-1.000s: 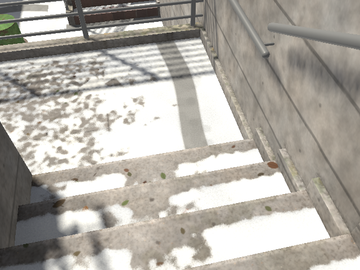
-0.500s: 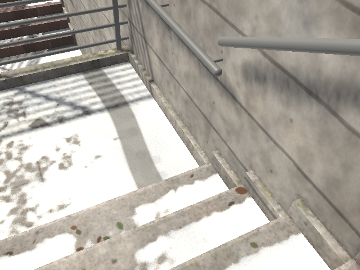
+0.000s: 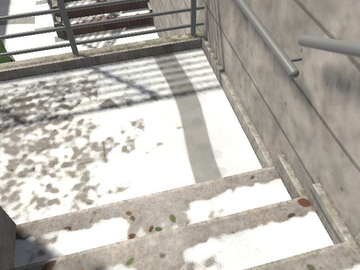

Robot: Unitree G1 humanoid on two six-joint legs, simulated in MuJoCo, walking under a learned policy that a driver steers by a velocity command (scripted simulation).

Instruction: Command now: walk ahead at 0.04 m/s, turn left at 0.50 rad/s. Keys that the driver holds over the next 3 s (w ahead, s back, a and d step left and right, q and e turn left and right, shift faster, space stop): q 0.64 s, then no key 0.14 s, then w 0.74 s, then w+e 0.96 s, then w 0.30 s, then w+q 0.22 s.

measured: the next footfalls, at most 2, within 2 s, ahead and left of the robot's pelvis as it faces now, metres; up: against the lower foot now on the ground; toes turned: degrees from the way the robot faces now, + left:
left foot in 0.18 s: +0.02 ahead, +0.12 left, +0.00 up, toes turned +7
right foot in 0.88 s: +0.07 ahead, -0.10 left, +0.00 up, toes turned +33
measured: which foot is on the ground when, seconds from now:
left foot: up 0.00-0.16, down 0.18-0.88, up 0.90-1.00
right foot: down 0.00-0.18, up 0.20-0.86, down 0.88-1.00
